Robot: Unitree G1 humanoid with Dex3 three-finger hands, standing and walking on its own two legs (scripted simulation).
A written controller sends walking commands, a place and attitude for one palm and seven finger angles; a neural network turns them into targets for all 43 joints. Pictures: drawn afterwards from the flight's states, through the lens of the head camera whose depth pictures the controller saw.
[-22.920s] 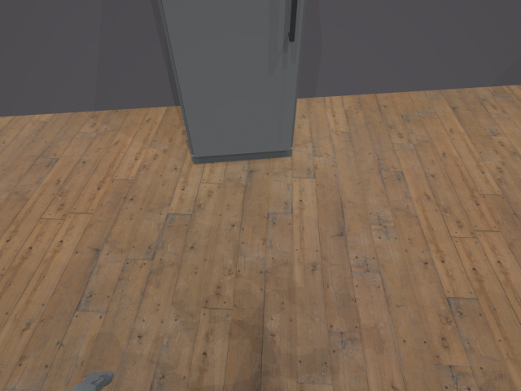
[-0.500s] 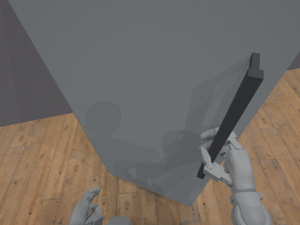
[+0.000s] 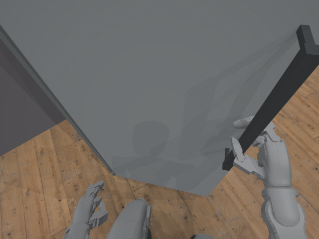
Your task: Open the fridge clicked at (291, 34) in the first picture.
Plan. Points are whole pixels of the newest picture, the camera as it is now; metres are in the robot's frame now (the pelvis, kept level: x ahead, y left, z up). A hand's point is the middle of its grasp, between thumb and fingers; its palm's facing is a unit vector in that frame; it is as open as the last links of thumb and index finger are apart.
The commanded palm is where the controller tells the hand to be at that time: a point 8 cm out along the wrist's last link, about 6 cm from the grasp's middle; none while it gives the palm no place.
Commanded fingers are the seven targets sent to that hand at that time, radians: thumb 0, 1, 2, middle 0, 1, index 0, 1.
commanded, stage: walk backward, drawing the door open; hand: right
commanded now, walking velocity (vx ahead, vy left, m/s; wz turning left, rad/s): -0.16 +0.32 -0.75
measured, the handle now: (250, 124) +0.33 -0.15 +0.13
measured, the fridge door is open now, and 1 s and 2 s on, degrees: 51 64 67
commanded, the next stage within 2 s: stop walking and hold the door back in 0.22 s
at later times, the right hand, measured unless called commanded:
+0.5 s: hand (205, 219) +0.16 -0.06 +0.09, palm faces +0.51 +0.84 -0.19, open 5.9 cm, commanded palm +0.14 -0.12 +0.09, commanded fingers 0.00 -0.90 -0.90 0.45 1.40 0.45 1.40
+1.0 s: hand (217, 193) +0.20 -0.08 +0.10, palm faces +0.54 +0.81 -0.24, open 5.5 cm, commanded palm +0.16 -0.13 +0.09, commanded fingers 0.00 -0.90 -0.90 0.45 1.40 0.45 1.40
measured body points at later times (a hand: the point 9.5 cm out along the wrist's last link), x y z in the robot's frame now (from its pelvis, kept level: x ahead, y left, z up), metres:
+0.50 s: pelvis -0.05 +0.21 -0.01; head -0.02 +0.19 +0.44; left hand +0.20 +0.39 -0.09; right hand +0.13 -0.10 +0.11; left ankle +0.03 +0.27 -0.74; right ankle -0.13 +0.15 -0.70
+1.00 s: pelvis -0.12 +0.25 -0.01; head -0.09 +0.26 +0.44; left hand +0.05 +0.45 -0.15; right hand +0.17 -0.12 +0.12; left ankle -0.05 +0.33 -0.74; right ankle -0.16 +0.14 -0.69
